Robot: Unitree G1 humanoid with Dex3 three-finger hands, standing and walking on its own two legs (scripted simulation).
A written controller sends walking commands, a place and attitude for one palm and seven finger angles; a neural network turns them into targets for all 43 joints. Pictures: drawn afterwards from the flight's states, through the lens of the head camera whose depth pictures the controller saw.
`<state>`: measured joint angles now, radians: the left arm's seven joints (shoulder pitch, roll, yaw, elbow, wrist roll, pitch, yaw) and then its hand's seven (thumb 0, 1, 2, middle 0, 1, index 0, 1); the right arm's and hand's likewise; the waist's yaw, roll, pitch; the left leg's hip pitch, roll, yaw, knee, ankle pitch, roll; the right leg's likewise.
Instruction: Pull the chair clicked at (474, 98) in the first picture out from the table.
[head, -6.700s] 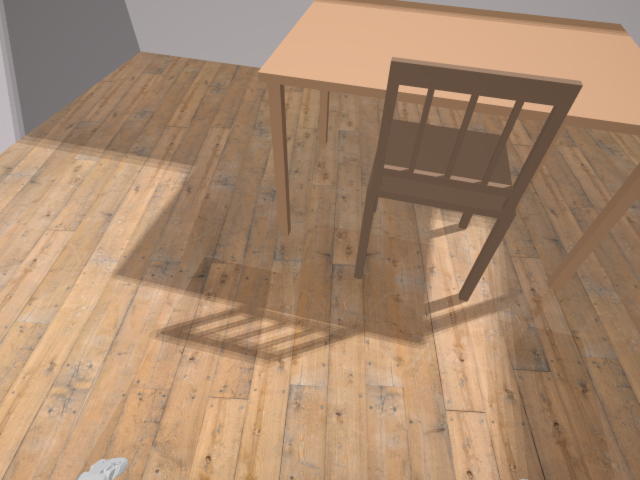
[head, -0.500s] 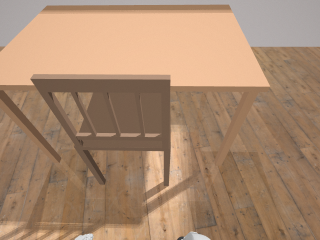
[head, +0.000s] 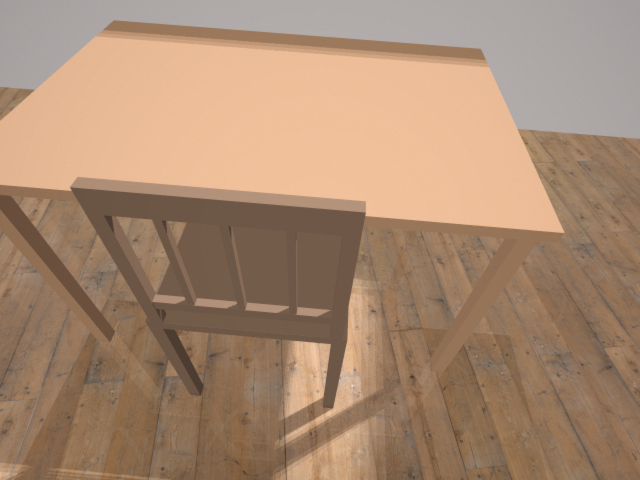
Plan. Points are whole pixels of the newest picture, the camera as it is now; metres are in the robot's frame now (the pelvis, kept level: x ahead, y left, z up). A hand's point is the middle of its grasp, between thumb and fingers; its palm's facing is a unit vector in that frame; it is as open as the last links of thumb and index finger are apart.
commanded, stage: come to a stop and stand still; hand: left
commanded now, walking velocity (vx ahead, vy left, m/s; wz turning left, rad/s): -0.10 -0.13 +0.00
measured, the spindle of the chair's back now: (234, 269) +0.46 +0.19 -0.09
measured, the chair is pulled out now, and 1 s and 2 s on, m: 0.00 0.00 0.00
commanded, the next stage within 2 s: look again from close up in 0.72 s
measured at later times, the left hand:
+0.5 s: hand out of the picture -0.05 +0.12 -0.16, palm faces +0.04 -0.98 -0.20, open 7.4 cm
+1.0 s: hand out of the picture -0.03 +0.18 -0.18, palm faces -0.01 -0.97 -0.24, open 7.4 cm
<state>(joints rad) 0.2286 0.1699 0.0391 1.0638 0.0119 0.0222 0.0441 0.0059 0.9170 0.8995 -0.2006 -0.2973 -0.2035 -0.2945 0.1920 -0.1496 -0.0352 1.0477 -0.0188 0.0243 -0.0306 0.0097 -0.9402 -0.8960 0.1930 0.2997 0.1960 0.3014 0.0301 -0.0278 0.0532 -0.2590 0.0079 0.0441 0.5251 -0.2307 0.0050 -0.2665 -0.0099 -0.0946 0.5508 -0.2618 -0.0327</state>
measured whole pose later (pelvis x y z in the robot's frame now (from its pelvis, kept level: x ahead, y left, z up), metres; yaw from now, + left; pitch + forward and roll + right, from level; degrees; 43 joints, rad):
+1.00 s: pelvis -0.07 +0.00 +0.00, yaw -2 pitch -3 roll -1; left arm 0.29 0.18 0.01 1.02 0.02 0.00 0.06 0.01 0.91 0.90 -0.20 -0.30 -0.20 -0.29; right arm 0.26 -0.17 -0.02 1.01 -0.02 0.01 -0.01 0.01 -0.93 -0.90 0.19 0.30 0.20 0.30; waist -0.02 0.01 0.03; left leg -0.30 0.02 0.03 0.60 -0.23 0.02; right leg -0.16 0.00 -0.02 0.57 -0.35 0.00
